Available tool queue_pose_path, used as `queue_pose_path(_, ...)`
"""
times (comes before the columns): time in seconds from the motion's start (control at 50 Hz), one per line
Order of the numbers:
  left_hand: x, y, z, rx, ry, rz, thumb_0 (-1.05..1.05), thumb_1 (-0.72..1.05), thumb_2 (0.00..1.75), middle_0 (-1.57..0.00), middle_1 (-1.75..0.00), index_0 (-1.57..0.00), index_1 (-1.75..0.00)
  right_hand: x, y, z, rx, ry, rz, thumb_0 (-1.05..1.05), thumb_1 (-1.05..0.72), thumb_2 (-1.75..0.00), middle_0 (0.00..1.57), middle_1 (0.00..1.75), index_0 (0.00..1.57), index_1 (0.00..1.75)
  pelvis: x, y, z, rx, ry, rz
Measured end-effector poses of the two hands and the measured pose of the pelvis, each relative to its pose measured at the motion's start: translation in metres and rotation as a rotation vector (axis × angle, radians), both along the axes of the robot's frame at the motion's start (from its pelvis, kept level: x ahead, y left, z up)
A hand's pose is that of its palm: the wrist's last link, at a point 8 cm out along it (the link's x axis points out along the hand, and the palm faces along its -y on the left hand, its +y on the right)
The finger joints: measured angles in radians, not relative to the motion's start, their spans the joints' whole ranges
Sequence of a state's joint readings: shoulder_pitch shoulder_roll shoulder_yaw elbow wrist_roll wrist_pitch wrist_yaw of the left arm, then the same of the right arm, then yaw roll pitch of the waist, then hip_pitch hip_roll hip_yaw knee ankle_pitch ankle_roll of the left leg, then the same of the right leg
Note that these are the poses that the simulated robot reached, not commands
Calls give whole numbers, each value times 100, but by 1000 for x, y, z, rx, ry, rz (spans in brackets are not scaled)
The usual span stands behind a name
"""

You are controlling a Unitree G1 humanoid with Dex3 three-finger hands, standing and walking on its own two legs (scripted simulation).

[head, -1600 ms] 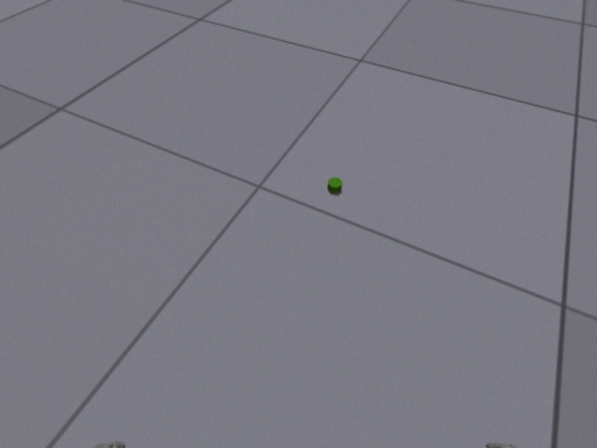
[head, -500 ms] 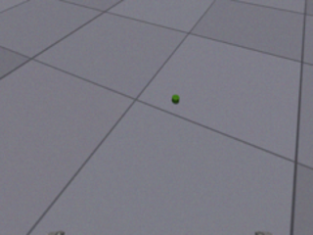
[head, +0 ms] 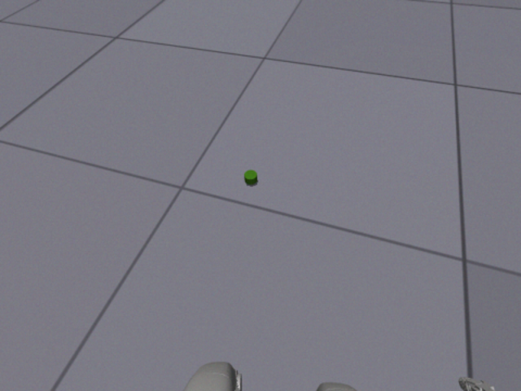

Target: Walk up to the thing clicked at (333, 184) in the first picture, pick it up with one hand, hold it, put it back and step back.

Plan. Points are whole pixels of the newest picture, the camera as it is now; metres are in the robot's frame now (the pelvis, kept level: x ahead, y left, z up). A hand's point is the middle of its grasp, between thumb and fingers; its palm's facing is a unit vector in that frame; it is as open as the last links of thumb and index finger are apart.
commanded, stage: walk up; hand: left
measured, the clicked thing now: (250, 177) +1.13 +0.15 -0.74
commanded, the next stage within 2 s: none
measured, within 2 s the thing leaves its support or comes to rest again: neither
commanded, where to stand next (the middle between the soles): +0.69 -0.03 m, yaw -8 degrees
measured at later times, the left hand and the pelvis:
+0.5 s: hand (143, 262) +0.35 +0.29 -0.13, palm faces -0.17 -0.92 -0.35, open 7.4 cm; pelvis +0.21 +0.02 +0.01, yaw -7 degrees
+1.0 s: hand (186, 202) +0.49 +0.22 -0.11, palm faces -0.17 -0.90 -0.39, open 7.4 cm; pelvis +0.40 -0.04 +0.01, yaw -10 degrees
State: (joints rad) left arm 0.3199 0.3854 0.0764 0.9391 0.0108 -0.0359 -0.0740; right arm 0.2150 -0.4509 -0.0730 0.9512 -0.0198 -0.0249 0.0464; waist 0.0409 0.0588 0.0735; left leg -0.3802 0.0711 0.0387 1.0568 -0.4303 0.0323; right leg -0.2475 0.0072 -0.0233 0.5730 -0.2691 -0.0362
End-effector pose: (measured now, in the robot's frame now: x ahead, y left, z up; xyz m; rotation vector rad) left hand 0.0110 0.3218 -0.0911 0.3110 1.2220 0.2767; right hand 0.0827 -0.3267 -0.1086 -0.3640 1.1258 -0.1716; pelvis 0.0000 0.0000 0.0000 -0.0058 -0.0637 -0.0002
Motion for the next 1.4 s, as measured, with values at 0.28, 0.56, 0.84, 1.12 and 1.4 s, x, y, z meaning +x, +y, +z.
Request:
queue_pose_path(0.28,151,16,-35,-62,5,-129,1,90,90,-21,-30,-21,-30,101,24,25,-63,-65,-40,1,-90,-90,20,30,20,30,124,25,-9,5,25,-73)
queue_pose_path(0.56,373,-5,5,-26,-143,-317,0,90,90,-20,-30,-20,-30,118,24,23,-17,59,-205,1,-90,-90,20,30,20,30,237,14,7,21,12,-129)
queue_pose_path(0.84,474,-77,21,-1,-195,-301,0,90,90,-21,-30,-21,-30,252,-22,-10,74,36,-193,1,-90,-90,20,30,20,30,346,-40,4,38,-5,-168)
queue_pose_path(1.12,502,-34,3,12,-38,-230,1,90,90,-21,-31,-21,-30,373,-31,14,-2,38,-142,1,-90,-90,20,30,20,30,446,-29,3,-28,36,-165)
queue_pose_path(1.4,635,-26,-13,-48,-74,-276,1,90,90,-21,-30,-20,-30,469,7,36,-21,-64,-162,1,-90,-90,20,30,20,30,541,-8,8,-4,5,-160)
